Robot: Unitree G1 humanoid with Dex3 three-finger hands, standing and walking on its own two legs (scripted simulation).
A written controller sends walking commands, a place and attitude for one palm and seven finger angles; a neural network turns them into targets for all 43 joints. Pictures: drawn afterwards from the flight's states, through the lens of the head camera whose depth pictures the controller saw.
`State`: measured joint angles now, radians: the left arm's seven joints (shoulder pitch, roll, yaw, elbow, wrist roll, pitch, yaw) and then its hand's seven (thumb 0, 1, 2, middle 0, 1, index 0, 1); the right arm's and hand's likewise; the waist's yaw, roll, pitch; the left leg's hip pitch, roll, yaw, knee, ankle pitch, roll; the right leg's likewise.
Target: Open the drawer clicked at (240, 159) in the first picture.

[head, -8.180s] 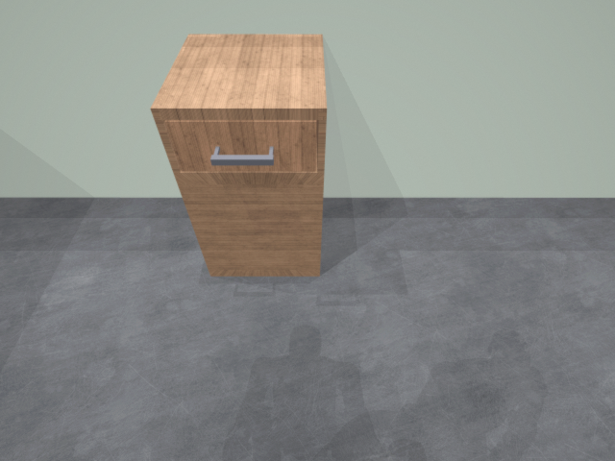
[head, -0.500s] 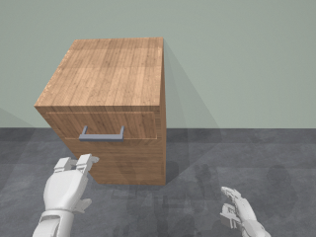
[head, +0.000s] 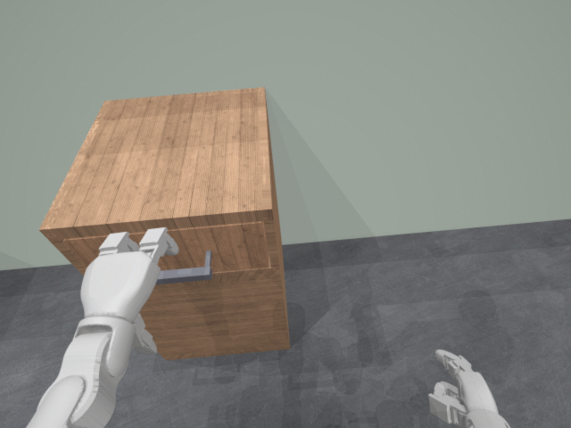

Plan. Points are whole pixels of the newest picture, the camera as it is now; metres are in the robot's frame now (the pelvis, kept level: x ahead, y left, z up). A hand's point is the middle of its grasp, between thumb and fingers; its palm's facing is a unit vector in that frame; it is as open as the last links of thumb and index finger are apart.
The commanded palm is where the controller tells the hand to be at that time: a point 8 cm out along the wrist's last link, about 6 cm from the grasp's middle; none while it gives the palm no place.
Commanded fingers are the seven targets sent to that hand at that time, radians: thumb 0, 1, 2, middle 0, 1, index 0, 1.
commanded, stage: raise the hand with hooked fingers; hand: left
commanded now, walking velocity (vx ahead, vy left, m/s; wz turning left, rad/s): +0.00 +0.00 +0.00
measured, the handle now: (172, 267) +0.43 +0.28 -0.13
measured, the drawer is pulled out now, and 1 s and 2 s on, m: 0.00 0.00 0.00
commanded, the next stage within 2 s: move the hooked fingers above the handle in 0.56 s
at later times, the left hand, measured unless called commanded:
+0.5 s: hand (74, 296) +0.26 +0.30 +0.08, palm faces +0.06 -0.09 -0.99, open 13.8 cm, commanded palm +0.23 +0.31 +0.14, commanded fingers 0.00 -0.50 0.30 -0.30 -1.20 -0.30 -1.20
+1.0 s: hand (88, 281) +0.30 +0.31 +0.05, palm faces +0.07 -0.08 -0.99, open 13.8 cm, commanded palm +0.26 +0.31 +0.10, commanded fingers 0.00 -0.50 0.30 -0.30 -1.20 -0.30 -1.20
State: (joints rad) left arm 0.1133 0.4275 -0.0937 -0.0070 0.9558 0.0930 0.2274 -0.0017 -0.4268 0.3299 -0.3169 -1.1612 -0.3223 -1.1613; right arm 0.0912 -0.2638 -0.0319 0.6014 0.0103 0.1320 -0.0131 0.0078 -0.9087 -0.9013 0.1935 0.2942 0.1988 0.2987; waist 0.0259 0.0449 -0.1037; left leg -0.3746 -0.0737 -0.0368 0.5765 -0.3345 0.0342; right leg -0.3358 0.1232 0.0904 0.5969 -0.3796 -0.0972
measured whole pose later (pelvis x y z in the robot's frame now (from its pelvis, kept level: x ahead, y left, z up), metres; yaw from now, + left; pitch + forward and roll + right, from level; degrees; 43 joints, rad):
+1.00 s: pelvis -0.05 +0.07 +0.00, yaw +2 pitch +7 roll -2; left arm -0.25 0.42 -0.11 0.32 1.00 0.04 0.23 0.00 -0.49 0.30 -0.32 -1.20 -0.33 -1.20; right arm 0.17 -0.23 0.00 0.61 0.02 0.13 0.00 0.00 -0.91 -0.90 0.20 0.29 0.20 0.30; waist 0.04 0.06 -0.05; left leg -0.43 -0.14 -0.04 0.56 -0.24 0.11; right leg -0.37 0.05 0.08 0.56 -0.31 -0.01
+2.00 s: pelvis -0.02 +0.02 -0.03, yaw +1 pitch +19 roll -1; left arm -0.45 0.42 -0.07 0.87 1.03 -0.01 0.34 0.00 -0.49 0.30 -0.32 -1.20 -0.32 -1.20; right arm 0.29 -0.25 -0.05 0.67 0.00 0.15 -0.01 0.00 -0.91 -0.90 0.20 0.29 0.20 0.30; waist -0.04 0.04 -0.18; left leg -0.76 -0.07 -0.05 0.83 -0.39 0.05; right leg -0.70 0.13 0.04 0.80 -0.43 -0.07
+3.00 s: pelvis -0.05 +0.05 -0.04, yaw -1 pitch +21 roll -3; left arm -0.67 0.37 -0.05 1.07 1.09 0.09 0.51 0.00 -0.49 0.30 -0.39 -1.23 -0.40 -1.25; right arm 0.26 -0.20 0.02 0.67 0.00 0.16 -0.01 0.00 -0.91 -0.90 0.20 0.29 0.20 0.30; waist -0.11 0.07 -0.18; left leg -0.91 -0.08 -0.01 0.93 -0.39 0.10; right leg -0.83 0.13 0.06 0.88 -0.42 -0.02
